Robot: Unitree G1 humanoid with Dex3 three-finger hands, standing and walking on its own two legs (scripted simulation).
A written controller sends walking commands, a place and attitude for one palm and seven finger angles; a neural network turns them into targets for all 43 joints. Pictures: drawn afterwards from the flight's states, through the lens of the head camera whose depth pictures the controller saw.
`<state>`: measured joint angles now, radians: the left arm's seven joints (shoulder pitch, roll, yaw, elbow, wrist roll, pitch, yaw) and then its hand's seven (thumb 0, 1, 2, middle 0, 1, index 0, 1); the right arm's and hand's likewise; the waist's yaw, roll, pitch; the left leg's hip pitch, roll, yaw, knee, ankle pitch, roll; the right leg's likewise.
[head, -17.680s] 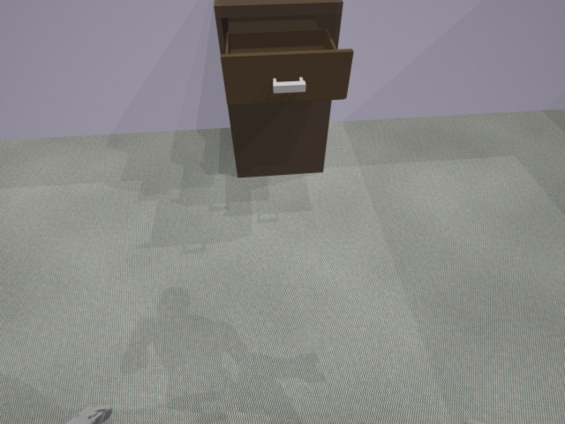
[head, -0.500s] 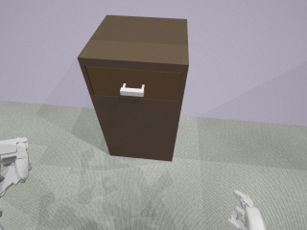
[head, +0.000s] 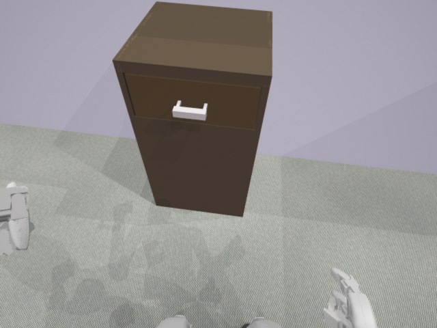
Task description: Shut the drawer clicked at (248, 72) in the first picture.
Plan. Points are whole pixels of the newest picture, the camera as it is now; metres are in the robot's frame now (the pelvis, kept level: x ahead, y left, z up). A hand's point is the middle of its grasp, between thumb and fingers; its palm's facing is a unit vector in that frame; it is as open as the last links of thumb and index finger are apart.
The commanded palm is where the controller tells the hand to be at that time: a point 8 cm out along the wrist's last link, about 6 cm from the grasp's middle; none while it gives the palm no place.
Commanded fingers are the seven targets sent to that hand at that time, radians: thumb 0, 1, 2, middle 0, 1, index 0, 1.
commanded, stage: step back with the hand held close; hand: left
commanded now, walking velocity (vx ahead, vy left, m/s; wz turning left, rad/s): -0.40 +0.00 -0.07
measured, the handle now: (191, 109) +0.72 +0.12 -0.05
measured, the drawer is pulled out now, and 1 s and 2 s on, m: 0.00 0.00 0.00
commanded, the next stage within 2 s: stop stepping back and stand still in 0.56 s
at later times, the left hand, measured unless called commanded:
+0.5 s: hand out of the picture +0.14 +0.24 +0.19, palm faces +0.28 -0.85 -0.45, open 3.3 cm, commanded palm +0.06 +0.29 +0.20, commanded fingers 0.00 0.90 0.90 -1.40 -1.60 -1.40 -1.60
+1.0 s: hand out of the picture +0.03 +0.25 +0.19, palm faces +0.29 -0.84 -0.46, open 3.3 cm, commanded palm -0.02 +0.29 +0.20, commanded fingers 0.00 0.90 0.90 -1.40 -1.60 -1.40 -1.60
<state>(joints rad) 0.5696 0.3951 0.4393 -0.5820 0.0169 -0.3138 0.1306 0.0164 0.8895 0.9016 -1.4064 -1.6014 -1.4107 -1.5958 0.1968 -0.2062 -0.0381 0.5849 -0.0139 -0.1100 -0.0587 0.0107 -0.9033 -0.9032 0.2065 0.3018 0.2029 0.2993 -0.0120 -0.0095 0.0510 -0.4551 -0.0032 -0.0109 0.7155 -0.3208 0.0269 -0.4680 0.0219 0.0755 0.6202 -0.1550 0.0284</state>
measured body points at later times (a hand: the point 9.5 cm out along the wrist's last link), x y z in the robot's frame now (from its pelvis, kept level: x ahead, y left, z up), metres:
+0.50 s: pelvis -0.08 +0.01 +0.02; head -0.05 +0.04 +0.46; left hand +0.12 +0.28 +0.21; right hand +0.10 -0.22 -0.06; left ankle +0.05 +0.11 -0.72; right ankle -0.09 -0.12 -0.71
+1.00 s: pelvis -0.18 +0.03 +0.02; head -0.18 +0.04 +0.47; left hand +0.01 +0.29 +0.21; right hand -0.06 -0.22 -0.06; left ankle -0.12 +0.13 -0.72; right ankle -0.16 -0.09 -0.72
